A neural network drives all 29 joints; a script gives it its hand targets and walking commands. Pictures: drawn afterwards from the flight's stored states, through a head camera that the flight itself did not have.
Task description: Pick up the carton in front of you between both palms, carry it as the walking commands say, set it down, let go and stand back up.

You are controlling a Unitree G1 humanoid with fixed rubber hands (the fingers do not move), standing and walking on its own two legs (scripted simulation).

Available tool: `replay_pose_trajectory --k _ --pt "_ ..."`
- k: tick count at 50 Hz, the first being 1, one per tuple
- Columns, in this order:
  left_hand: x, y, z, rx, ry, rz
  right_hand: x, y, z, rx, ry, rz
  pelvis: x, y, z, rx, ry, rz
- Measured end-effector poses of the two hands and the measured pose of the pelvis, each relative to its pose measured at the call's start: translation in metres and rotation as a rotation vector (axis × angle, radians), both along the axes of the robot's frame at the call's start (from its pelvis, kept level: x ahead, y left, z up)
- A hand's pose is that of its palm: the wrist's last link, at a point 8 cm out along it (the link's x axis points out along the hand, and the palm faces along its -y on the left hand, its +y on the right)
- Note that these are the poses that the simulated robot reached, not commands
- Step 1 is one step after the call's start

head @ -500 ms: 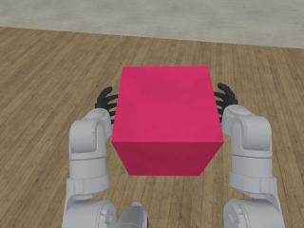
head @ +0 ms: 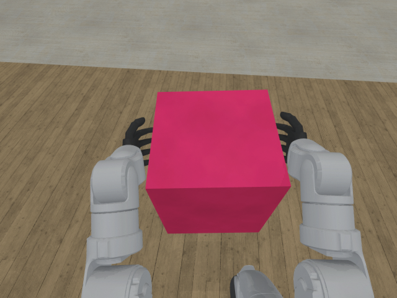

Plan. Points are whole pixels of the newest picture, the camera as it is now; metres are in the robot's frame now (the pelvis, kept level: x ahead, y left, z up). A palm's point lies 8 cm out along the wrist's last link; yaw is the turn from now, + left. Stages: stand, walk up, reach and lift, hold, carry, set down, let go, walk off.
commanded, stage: carry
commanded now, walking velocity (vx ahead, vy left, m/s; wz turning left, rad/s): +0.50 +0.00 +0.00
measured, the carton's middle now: (212, 168) +0.36 -0.02 +0.03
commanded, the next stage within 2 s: none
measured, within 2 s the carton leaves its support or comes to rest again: neither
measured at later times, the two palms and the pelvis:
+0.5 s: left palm (142, 68) +0.64 +0.14 +0.09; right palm (254, 60) +0.66 -0.16 +0.08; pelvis +0.30 -0.03 -0.02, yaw +1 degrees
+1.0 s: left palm (151, 22) +0.95 +0.14 +0.05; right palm (237, 18) +0.94 -0.16 +0.06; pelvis +0.59 +0.01 -0.05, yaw +0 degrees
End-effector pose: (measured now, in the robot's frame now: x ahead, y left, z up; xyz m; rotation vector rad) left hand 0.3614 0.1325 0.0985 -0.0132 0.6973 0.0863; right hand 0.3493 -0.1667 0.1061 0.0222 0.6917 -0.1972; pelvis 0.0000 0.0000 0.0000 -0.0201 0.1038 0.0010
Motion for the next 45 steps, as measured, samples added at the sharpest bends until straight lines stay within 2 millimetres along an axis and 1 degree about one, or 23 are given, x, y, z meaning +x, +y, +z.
replay_pose_trajectory --k 2,4,6,8,11,13,15,18,23,27,29,32,34,36,39,42,45 --pt "0.027 -0.004 0.004 0.001 -0.025 0.009 0.030 -0.004 0.003 0.003 -0.025 0.007 0.029 -0.006 -0.005 0.009 -0.001 0.002" --pt "0.056 -0.009 0.005 0.008 -0.043 0.015 0.061 -0.009 0.002 0.005 -0.043 0.018 0.060 -0.012 -0.015 0.019 -0.007 0.007" --pt "0.085 -0.013 0.003 0.022 -0.058 0.027 0.094 -0.013 -0.003 0.006 -0.058 0.039 0.093 -0.019 -0.029 0.039 -0.025 0.018" --pt "0.110 -0.014 -0.004 0.050 -0.047 0.036 0.125 -0.015 -0.014 0.017 -0.046 0.061 0.118 -0.023 -0.038 0.018 -0.029 0.013" --pt "0.133 -0.011 -0.021 0.059 0.033 0.058 0.157 -0.011 -0.031 0.012 0.033 0.098 0.147 -0.030 -0.037 0.026 -0.028 0.012" --pt "0.146 -0.007 -0.029 0.056 0.077 0.074 0.177 -0.007 -0.037 0.006 0.076 0.118 0.167 -0.034 -0.032 0.033 -0.024 0.014" --pt "0.162 -0.004 -0.032 0.055 0.094 0.086 0.197 -0.003 -0.040 0.006 0.093 0.130 0.185 -0.037 -0.029 0.037 -0.021 0.016" --pt "0.193 0.000 -0.029 0.051 0.080 0.101 0.230 0.000 -0.038 0.012 0.080 0.136 0.215 -0.038 -0.025 0.041 -0.014 0.017" --pt "0.255 0.005 -0.016 0.040 0.021 0.108 0.289 0.006 -0.028 0.024 0.021 0.122 0.271 -0.032 -0.023 0.041 -0.004 0.012" --pt "0.311 0.013 -0.011 0.034 -0.010 0.101 0.340 0.013 -0.023 0.027 -0.010 0.107 0.326 -0.022 -0.029 0.030 -0.002 0.007" --pt "0.341 0.019 -0.016 0.031 -0.013 0.095 0.368 0.019 -0.026 0.022 -0.013 0.103 0.357 -0.016 -0.037 0.022 -0.006 0.003" --pt "0.388 0.027 -0.031 0.023 -0.015 0.070 0.410 0.026 -0.036 -0.002 -0.014 0.089 0.405 -0.005 -0.057 0.005 -0.026 -0.007" --pt "0.415 0.028 -0.046 0.010 0.014 0.049 0.431 0.028 -0.047 -0.028 0.015 0.079 0.427 -0.001 -0.062 0.019 -0.028 -0.005" --pt "0.435 0.026 -0.059 0.015 0.065 0.022 0.445 0.025 -0.060 -0.035 0.067 0.064 0.446 0.004 -0.060 0.011 -0.028 -0.004" --pt "0.464 0.020 -0.067 0.029 0.112 -0.014 0.465 0.020 -0.071 -0.032 0.115 0.040 0.474 0.010 -0.053 0.001 -0.022 -0.006" --pt "0.497 0.016 -0.067 0.027 0.104 -0.029 0.493 0.016 -0.070 -0.027 0.108 0.020 0.502 0.013 -0.049 -0.004 -0.015 -0.009" --pt "0.530 0.013 -0.061 0.016 0.070 -0.026 0.525 0.013 -0.063 -0.019 0.073 0.005 0.532 0.013 -0.046 -0.007 -0.007 -0.007"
